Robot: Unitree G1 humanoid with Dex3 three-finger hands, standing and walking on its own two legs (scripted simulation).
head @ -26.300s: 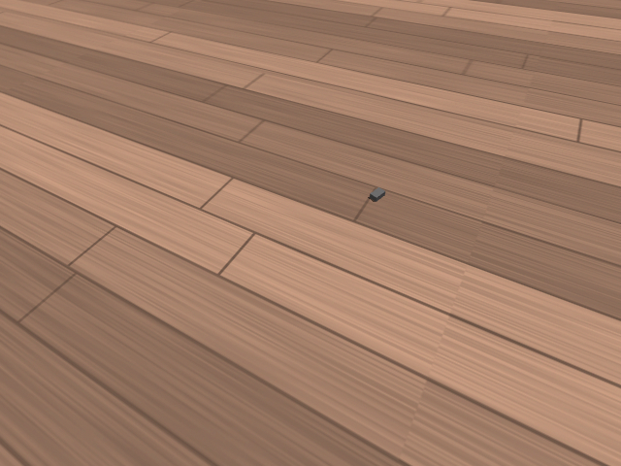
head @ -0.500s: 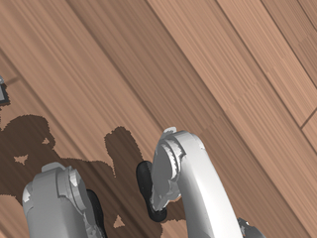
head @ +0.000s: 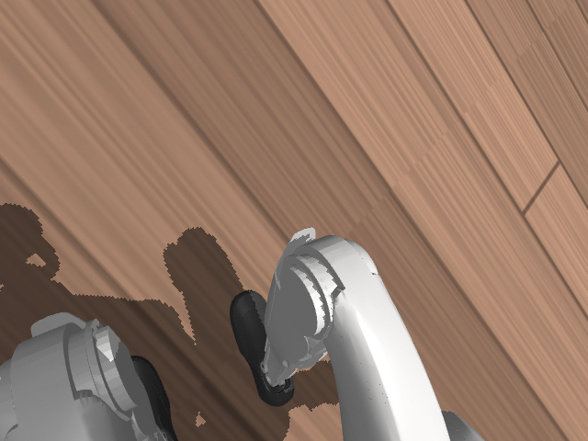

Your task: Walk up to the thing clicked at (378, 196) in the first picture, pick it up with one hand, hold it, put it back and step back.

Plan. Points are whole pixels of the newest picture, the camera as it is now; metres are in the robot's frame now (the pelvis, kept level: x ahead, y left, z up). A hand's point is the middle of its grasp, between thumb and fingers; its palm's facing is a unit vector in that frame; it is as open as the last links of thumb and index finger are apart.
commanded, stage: rest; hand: left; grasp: from above
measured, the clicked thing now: out of the picture +0.49 +0.32 -0.27
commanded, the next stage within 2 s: open in 1.00 s
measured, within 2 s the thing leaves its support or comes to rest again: rests again in 1.02 s
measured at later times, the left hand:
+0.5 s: hand out of the picture +0.48 +0.32 -0.24, palm faces -0.45 -0.14 -0.88, open 6.9 cm
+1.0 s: hand out of the picture +0.49 +0.31 -0.25, palm faces -0.45 -0.14 -0.88, open 6.9 cm
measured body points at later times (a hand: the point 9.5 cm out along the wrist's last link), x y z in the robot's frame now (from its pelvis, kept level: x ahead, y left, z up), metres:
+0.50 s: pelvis +0.00 +0.00 +0.00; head +0.29 +0.11 +0.32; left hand +0.50 +0.32 -0.19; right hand +0.02 -0.25 -0.05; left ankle +0.06 +0.11 -0.28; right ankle +0.12 -0.09 -0.28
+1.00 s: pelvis +0.00 +0.00 +0.00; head +0.30 +0.12 +0.31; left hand +0.51 +0.32 -0.20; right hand +0.02 -0.24 -0.04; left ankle +0.06 +0.11 -0.28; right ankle +0.12 -0.09 -0.28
